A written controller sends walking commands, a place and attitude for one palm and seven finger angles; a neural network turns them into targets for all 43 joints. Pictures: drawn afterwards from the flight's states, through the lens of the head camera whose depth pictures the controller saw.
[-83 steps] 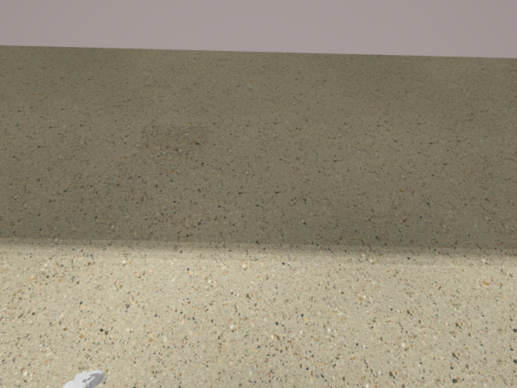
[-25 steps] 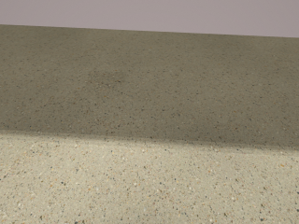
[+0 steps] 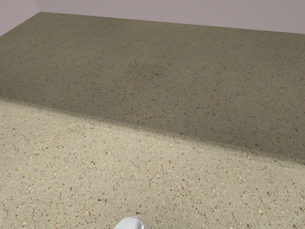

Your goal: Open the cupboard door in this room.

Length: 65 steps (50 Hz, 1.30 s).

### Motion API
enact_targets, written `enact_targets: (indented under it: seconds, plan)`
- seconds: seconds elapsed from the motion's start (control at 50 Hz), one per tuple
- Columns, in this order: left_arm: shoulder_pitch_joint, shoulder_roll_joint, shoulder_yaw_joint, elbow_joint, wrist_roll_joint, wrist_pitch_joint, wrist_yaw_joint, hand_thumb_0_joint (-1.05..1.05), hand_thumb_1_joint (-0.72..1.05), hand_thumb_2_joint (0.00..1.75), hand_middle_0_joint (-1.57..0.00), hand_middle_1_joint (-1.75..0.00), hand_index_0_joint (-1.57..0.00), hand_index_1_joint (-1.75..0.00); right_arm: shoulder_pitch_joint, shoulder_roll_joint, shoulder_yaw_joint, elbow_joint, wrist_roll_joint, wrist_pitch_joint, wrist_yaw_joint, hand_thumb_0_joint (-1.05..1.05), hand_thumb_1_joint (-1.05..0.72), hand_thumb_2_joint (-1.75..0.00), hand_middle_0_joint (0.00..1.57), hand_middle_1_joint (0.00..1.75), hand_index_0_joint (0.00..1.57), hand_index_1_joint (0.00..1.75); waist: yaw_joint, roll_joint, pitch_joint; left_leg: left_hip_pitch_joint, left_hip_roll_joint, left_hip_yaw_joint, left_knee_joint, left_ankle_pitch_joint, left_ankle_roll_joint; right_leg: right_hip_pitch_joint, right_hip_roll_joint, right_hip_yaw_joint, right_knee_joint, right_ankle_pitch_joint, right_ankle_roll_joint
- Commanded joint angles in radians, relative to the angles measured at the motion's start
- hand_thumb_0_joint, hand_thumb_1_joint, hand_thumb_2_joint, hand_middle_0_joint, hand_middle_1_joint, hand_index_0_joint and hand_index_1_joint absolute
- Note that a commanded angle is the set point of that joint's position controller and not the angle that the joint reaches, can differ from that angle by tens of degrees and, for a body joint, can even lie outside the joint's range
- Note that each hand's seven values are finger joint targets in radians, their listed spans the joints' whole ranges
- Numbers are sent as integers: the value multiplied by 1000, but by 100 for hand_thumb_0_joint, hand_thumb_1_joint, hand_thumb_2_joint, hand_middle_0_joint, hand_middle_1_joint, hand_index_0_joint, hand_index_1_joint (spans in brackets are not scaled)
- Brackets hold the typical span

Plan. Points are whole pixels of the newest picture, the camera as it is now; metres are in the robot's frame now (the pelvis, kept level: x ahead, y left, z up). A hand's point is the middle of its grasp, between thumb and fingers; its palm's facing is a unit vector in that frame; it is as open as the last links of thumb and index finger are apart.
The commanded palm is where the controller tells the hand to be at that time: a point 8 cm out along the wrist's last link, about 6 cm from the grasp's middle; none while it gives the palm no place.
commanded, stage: turn or walk to find it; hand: left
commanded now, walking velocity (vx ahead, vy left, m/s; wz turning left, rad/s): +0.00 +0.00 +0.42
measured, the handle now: out of the picture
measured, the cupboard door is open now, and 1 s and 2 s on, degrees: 0 0 0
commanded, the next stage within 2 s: none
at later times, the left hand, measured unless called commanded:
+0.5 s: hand out of the picture -0.03 +0.26 -0.17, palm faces +0.27 -0.93 -0.25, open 7.3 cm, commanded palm none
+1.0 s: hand out of the picture -0.09 +0.21 -0.17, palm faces +0.45 -0.86 -0.23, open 7.3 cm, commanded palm none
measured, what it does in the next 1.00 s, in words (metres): steps on the spot, turning left: left foot, then right foot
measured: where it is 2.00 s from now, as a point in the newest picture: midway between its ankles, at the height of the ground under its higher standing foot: outside the picture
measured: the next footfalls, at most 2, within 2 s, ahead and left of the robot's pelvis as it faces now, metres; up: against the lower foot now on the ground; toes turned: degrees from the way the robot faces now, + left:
left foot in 0.28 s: -0.01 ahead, +0.15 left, +0.00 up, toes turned +13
right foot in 0.66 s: +0.04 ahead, -0.08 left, +0.00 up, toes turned +13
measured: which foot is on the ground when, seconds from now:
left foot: up 0.00-0.26, down 0.28-0.66, up 0.68-1.00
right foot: down 0.00-0.28, up 0.30-0.64, down 0.66-1.00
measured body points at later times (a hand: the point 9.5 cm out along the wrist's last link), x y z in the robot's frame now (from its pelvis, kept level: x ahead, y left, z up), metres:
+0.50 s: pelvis -0.03 +0.03 +0.00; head +0.00 +0.06 +0.45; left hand -0.05 +0.30 -0.15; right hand +0.12 -0.18 -0.13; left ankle -0.05 +0.14 -0.73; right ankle -0.01 -0.10 -0.68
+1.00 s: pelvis -0.05 +0.02 +0.00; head -0.02 +0.04 +0.45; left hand -0.11 +0.26 -0.15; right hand +0.11 -0.20 -0.15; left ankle -0.12 +0.12 -0.71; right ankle +0.00 -0.09 -0.73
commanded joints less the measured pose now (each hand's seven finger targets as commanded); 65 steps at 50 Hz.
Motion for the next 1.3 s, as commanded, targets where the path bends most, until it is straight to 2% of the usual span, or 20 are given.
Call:
enact_targets:
  seconds: [0.0,0.14,0.22,0.24,0.26,0.28,0.38,0.58,0.6,0.62,0.64,0.68,0.74,0.9,0.98,1.0,1.02,1.04,1.14,1.28]
  plan:
    - [-19,179,42,-68,3,-32,13,0,90,90,-20,-30,-20,-30,-8,-66,-13,-71,4,-22,12,0,-90,-90,20,30,20,30,-4,-212,13,-28,60,65,165,25,-28,-36,-263,143,-249,220,-113]
    - [117,237,59,-18,13,-26,9,0,90,90,-20,-30,-20,-30,-132,-49,12,-96,15,-36,12,0,-90,-90,20,30,20,30,67,-250,-44,73,57,141,-181,-72,-26,114,-305,105,-155,513,-132]
    - [72,237,64,-14,0,-17,7,0,90,90,-20,-30,-20,-30,-26,-80,12,-70,16,-56,7,0,-90,-90,20,30,20,30,3,-180,-119,328,60,156,-562,169,-2,52,-271,5,25,513,-35]
    - [86,199,58,-32,-7,-10,3,0,90,90,-20,-30,-20,-30,13,-154,-3,-66,8,-67,5,0,-90,-90,20,30,20,30,-14,-5,-169,499,198,5,-626,403,48,-103,-198,-68,185,305,34]
    - [78,130,40,-68,-8,-6,-4,0,90,90,-20,-30,-20,-30,45,-246,-23,-66,6,-68,1,0,-90,-90,20,30,20,30,-21,253,-158,595,443,-272,-618,841,177,-350,-84,-88,380,-282,96]
    - [15,141,34,-81,0,6,3,0,90,90,-20,-30,-20,-30,91,-246,-27,-47,8,-65,-8,0,-90,-90,20,30,20,30,-56,168,-164,535,462,-249,-610,866,245,-338,-81,-4,498,-328,88]
    - [10,130,42,-34,-11,10,-13,0,90,90,-20,-30,-20,-30,-55,-164,1,-82,3,-72,-26,0,-90,-90,20,30,20,30,5,121,-77,383,287,-97,-617,688,189,-288,-70,28,510,-135,98]
    - [65,106,43,-45,-16,-5,-5,0,90,90,-20,-30,-20,-30,-65,-166,-16,-99,-1,-53,-15,0,-90,-90,20,30,20,30,26,94,-82,252,239,-195,-569,499,165,-9,2,-2,34,0,84]
    - [99,117,48,-41,-15,-14,-1,0,90,90,-20,-30,-20,-30,-68,-152,-15,-104,5,-53,-13,0,-90,-90,20,30,20,30,47,57,-92,190,209,-181,-516,431,132,89,-16,7,-98,96,81]
    - [118,176,58,-41,-4,-26,5,0,90,90,-20,-30,-20,-30,-51,-106,-11,-111,13,-54,-6,0,-90,-90,20,30,20,30,55,-89,-100,72,128,-111,-383,263,73,200,-143,133,-213,130,48]
    - [123,267,76,-50,9,-33,10,0,90,90,-20,-30,-20,-30,-48,-40,2,-142,13,-54,-3,0,-90,-90,20,30,20,30,58,-362,-75,-89,-19,52,-143,-114,2,216,-405,408,-280,232,-69]
    - [60,239,72,-70,0,-27,11,0,90,90,-20,-30,-20,-30,-83,-90,-21,-124,2,-29,1,0,-90,-90,20,30,20,30,49,-276,-31,-36,37,-14,143,-122,9,-9,-397,370,-324,77,-134]
    - [-54,170,50,-95,3,-29,11,0,90,90,-20,-30,-20,-30,-12,-68,-17,-69,-2,-22,17,0,-90,-90,20,30,20,30,-11,-194,-7,-9,72,42,216,20,-14,-47,-280,142,-280,111,-92]
    - [75,225,68,-33,10,-25,10,0,90,90,-20,-30,-20,-30,-97,-33,10,-80,11,-35,13,0,-90,-90,20,30,20,30,64,-238,-72,89,78,146,-171,-73,-28,111,-327,63,-171,442,-128]
    - [41,221,72,-22,-1,-12,5,0,90,90,-20,-30,-20,-30,8,-54,11,-54,10,-52,7,0,-90,-90,20,30,20,30,4,-185,-111,312,75,182,-507,154,-10,25,-296,-40,-19,403,-32]
    - [53,184,67,-33,-9,-4,0,0,90,90,-20,-30,-20,-30,37,-111,-1,-51,6,-63,6,0,-90,-90,20,30,20,30,-10,-23,-137,435,165,61,-598,298,26,-94,-235,-86,121,253,23]
    - [40,118,52,-69,-12,1,-8,0,90,90,-20,-30,-20,-30,65,-206,-21,-60,0,-67,4,0,-90,-90,20,30,20,30,-23,262,-118,503,405,-242,-653,582,135,-322,-106,-127,325,-211,96]
    - [-28,118,43,-89,-2,10,-3,0,90,90,-20,-30,-20,-30,106,-227,-27,-44,-1,-63,-5,0,-90,-90,20,30,20,30,-59,216,-108,421,460,-282,-681,574,221,-321,-85,-39,478,-322,87]
    - [-8,114,54,-26,-7,13,-17,0,90,90,-20,-30,-20,-30,-37,-141,2,-75,-1,-76,-27,0,-90,-90,20,30,20,30,9,115,-64,338,292,-104,-666,543,178,-292,-82,30,536,-104,93]
    - [-42,86,43,-55,-15,6,-10,0,90,90,-20,-30,-20,-30,1,-159,-14,-69,-5,-64,-24,0,-90,-90,20,30,20,30,-20,101,-99,392,288,-170,-620,632,202,-191,-29,18,247,-143,93]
